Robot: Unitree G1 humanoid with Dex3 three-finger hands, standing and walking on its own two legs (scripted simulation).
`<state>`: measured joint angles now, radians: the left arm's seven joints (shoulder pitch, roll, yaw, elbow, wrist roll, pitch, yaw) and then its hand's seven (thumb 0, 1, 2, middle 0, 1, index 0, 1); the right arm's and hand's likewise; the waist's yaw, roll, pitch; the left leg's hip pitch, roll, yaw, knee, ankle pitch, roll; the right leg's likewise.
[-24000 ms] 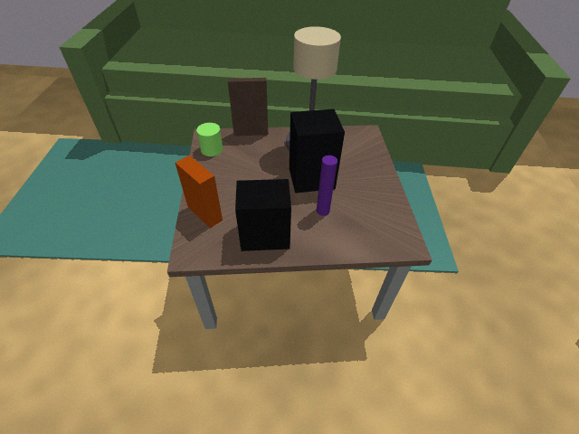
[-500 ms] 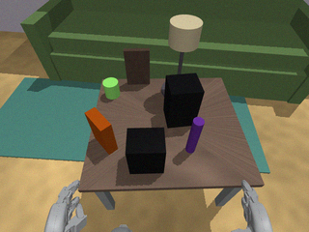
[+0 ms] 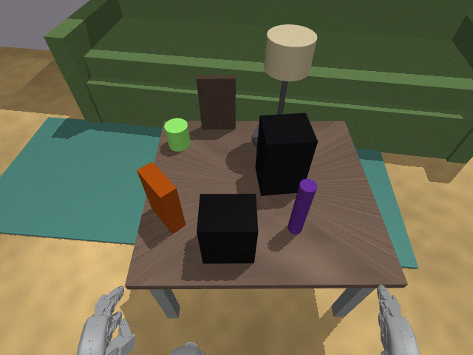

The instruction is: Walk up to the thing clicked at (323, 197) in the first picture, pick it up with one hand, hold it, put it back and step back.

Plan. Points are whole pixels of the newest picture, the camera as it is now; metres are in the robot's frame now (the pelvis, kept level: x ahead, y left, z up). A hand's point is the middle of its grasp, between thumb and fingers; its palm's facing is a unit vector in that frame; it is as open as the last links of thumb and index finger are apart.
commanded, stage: home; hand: right
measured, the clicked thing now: (300, 208) +0.51 -0.15 -0.18
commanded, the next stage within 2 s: stand in 0.08 s
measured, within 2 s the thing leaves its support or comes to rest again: neither
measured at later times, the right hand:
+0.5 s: hand out of the picture +0.11 -0.24 -0.11, palm faces -0.04 +0.93 -0.37, open 12.4 cm
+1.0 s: hand out of the picture +0.06 -0.23 -0.09, palm faces +0.00 +0.93 -0.36, open 7.4 cm
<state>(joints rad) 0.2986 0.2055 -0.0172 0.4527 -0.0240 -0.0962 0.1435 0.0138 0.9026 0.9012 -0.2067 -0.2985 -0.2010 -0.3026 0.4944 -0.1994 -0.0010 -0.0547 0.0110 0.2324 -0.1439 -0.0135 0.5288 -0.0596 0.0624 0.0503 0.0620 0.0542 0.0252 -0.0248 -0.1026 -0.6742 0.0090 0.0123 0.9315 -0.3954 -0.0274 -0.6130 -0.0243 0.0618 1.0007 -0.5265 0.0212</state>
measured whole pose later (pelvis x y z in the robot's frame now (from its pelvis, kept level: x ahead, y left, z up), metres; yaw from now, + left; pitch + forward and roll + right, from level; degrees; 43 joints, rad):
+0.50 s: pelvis +0.00 +0.00 +0.02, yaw +0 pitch +0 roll +0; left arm 0.22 0.33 0.03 0.81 0.05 -0.02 0.01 0.01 0.90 0.90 -0.21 -0.30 -0.20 -0.30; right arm 0.28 -0.33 -0.04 0.69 -0.06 0.01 -0.01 -0.01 -0.11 -0.63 0.19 0.26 0.19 0.26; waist 0.01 0.00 0.02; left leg -0.46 0.04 -0.01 0.80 -0.36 -0.03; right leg -0.37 0.00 0.04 0.82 -0.46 0.01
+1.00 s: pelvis +0.00 +0.01 +0.06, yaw -1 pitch -4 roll +0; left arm 0.17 0.32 0.02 1.07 0.02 0.00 0.01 0.01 0.91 0.90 -0.21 -0.30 -0.20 -0.30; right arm 0.18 -0.30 -0.01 1.08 -0.03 -0.01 -0.02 0.00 -0.89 -0.90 0.21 0.30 0.21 0.30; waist 0.01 -0.03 0.05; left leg -0.21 0.03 0.01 0.48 -0.20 -0.01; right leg -0.11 -0.01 0.05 0.46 -0.28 0.03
